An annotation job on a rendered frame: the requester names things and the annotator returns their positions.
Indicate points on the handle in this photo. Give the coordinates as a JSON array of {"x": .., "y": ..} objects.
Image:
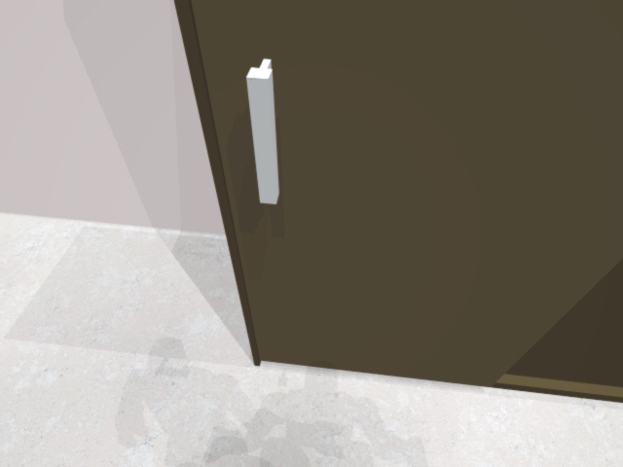
[{"x": 262, "y": 112}]

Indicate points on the wardrobe door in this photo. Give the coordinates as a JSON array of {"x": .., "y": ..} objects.
[
  {"x": 586, "y": 344},
  {"x": 450, "y": 175}
]

